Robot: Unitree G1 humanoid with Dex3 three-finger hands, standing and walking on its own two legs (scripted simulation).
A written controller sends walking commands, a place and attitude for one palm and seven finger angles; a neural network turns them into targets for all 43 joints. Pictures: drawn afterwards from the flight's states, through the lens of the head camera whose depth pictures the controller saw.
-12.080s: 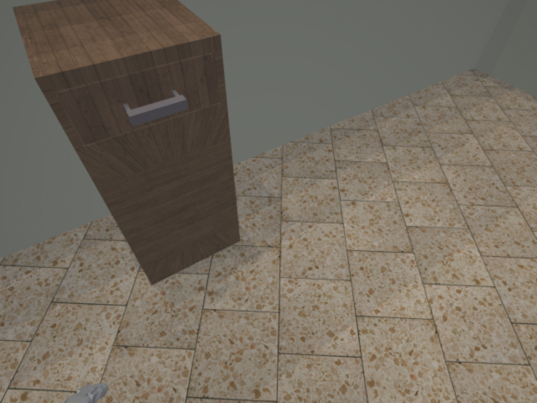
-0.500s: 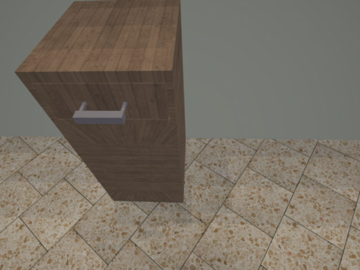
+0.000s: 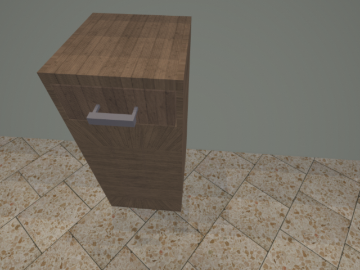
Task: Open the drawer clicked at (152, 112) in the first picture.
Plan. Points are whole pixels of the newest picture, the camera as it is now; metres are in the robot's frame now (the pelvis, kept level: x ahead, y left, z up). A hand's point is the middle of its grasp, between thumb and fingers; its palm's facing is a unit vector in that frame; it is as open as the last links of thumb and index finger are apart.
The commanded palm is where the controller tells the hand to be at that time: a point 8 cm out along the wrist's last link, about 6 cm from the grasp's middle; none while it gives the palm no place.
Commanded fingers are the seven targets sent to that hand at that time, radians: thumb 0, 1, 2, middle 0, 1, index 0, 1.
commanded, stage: come to a stop and stand still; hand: left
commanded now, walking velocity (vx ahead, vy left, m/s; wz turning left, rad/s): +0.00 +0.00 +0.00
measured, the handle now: (114, 114) +0.52 +0.25 +0.02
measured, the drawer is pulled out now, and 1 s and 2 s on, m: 0.00 0.00 0.00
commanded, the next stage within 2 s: look again from close up in 0.08 s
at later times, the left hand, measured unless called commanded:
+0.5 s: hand out of the picture +0.05 +0.20 -0.17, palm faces +0.04 -0.97 -0.24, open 7.3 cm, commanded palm none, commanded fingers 0.00 0.90 0.90 -0.20 -0.30 -0.20 -0.30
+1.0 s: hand (96, 218) +0.23 +0.22 -0.02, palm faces +0.00 -0.60 -0.80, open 7.7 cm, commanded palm +0.15 +0.24 -0.03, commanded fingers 0.00 0.60 0.77 -0.22 -0.50 -0.22 -0.50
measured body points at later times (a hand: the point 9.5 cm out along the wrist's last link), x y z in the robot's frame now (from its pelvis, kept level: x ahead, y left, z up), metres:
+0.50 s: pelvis +0.03 +0.02 +0.00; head +0.02 +0.00 +0.45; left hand +0.05 +0.25 -0.15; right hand +0.01 -0.17 -0.17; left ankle -0.01 +0.13 -0.74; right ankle +0.04 -0.09 -0.74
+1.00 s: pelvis +0.01 +0.02 -0.01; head +0.01 -0.02 +0.44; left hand +0.22 +0.24 +0.02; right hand +0.16 -0.24 -0.12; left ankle -0.01 +0.13 -0.74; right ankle +0.04 -0.09 -0.74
